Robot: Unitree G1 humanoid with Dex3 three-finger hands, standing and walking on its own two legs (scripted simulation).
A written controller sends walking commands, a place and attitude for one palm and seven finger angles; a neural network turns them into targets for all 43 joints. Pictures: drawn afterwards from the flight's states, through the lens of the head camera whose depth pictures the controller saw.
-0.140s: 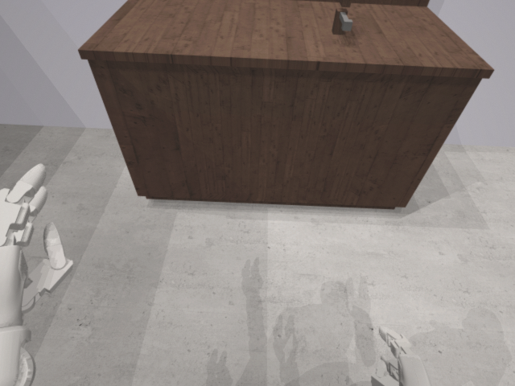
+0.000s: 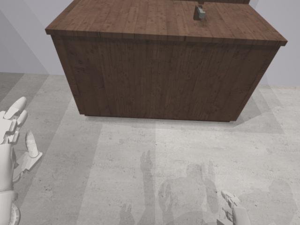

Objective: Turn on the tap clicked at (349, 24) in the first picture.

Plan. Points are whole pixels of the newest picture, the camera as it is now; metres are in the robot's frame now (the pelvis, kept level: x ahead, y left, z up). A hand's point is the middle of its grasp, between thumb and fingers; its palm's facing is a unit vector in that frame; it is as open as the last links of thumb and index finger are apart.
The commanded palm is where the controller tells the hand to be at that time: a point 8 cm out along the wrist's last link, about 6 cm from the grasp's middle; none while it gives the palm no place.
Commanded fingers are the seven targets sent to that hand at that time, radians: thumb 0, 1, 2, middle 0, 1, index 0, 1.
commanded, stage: stand and wait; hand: left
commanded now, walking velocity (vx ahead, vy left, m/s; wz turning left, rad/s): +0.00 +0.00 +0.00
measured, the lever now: (202, 14) +1.17 -0.22 +0.11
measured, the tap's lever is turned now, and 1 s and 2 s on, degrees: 0 0 0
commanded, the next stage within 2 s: look at it before walking up in 0.12 s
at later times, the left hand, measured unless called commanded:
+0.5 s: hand (39, 155) +0.21 +0.24 +0.15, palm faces +0.39 -0.85 -0.36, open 7.4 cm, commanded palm +0.17 +0.27 +0.18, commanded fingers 0.00 0.90 0.90 -0.20 -0.30 -0.20 -0.30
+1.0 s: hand (99, 127) +0.28 +0.14 +0.17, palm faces +0.19 -0.90 -0.40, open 7.4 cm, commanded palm +0.24 +0.19 +0.18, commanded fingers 0.00 0.90 0.90 -0.20 -0.30 -0.20 -0.30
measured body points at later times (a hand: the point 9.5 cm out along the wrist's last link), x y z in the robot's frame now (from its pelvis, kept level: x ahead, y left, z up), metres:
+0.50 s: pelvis +0.00 +0.00 +0.00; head +0.00 +0.01 +0.45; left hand +0.19 +0.28 +0.17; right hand +0.16 -0.23 -0.08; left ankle +0.03 +0.11 -0.74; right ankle +0.03 -0.13 -0.74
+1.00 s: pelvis +0.01 -0.04 +0.00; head +0.02 -0.05 +0.45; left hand +0.26 +0.18 +0.19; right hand +0.09 -0.31 -0.10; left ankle +0.05 +0.10 -0.69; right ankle +0.03 -0.14 -0.74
